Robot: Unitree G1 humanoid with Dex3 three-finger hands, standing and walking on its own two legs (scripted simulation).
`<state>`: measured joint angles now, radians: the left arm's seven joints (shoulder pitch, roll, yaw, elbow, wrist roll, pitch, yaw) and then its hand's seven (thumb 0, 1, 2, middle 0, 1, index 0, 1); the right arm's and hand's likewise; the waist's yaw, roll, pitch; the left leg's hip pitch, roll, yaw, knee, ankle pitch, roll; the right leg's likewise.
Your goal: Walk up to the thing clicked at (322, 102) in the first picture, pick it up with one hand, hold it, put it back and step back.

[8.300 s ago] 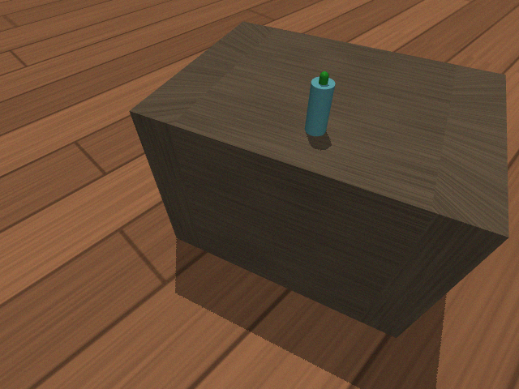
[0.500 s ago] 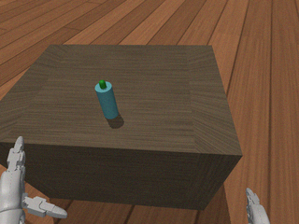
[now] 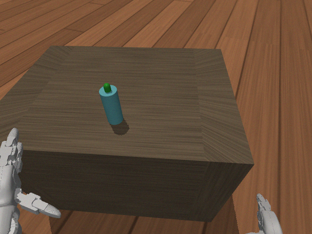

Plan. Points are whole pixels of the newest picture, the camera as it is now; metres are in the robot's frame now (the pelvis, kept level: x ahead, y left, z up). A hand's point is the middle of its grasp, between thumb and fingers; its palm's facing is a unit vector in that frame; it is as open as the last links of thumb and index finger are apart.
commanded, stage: go down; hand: left
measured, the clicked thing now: (111, 103) +0.53 +0.19 +0.02
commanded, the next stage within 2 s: none
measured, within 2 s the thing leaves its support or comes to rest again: neither
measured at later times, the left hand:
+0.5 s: hand (36, 130) +0.33 +0.33 +0.11, palm faces +0.08 -1.00 +0.00, open 17.6 cm
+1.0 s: hand (34, 114) +0.38 +0.35 +0.11, palm faces +0.10 -1.00 +0.01, open 17.7 cm
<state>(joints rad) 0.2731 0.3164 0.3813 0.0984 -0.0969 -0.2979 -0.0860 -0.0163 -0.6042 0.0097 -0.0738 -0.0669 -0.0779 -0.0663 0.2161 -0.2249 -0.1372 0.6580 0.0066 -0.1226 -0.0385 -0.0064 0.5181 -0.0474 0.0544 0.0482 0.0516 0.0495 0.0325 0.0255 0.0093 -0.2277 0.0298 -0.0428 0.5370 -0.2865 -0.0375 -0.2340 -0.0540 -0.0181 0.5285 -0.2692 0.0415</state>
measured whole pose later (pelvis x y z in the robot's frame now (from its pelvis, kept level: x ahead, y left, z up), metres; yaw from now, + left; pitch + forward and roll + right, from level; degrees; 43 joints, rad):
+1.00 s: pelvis +0.01 +0.01 -0.01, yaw -1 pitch +9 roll -1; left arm -0.51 0.73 0.61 1.00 -0.25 -0.19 -0.62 -0.02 -0.61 0.06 -0.04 -0.05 -0.04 -0.06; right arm 0.20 -0.24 0.03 0.66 -0.01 -0.23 -0.13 -0.01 0.54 -0.05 0.06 0.05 0.05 0.05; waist -0.07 -0.02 -0.08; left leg -0.48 0.04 -0.04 0.66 -0.33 -0.03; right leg -0.46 -0.04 -0.01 0.60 -0.28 0.05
